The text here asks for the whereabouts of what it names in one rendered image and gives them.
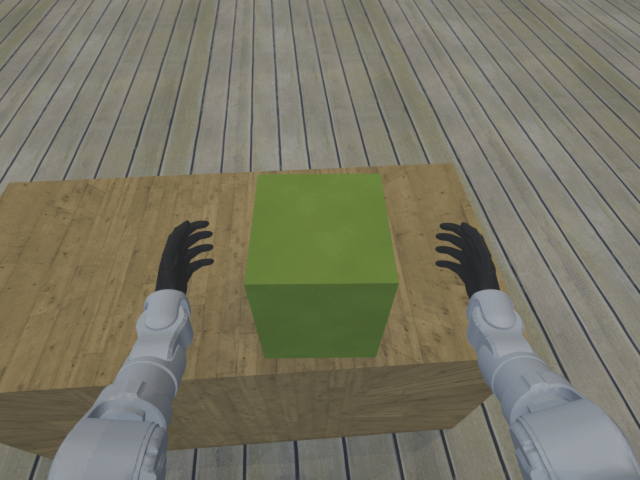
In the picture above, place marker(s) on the robot left hand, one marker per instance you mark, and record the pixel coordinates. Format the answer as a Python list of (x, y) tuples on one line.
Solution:
[(175, 268)]

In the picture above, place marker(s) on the right robot forearm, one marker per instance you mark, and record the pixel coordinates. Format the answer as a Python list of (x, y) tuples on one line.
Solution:
[(518, 377)]

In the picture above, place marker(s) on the pedestal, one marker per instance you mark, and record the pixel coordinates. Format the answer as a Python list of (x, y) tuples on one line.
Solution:
[(78, 258)]

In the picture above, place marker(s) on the left robot forearm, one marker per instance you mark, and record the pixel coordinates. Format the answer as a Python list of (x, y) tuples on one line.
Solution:
[(148, 381)]

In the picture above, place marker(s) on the robot right hand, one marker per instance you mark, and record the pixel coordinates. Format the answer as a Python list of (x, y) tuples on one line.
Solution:
[(477, 269)]

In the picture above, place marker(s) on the robot left upper arm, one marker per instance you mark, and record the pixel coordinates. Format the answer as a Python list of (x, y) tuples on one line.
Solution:
[(112, 449)]

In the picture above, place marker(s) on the carton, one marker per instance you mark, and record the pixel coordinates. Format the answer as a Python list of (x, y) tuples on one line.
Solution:
[(321, 275)]

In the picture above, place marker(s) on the robot right upper arm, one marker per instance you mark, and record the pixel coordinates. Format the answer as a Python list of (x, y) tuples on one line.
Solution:
[(571, 441)]

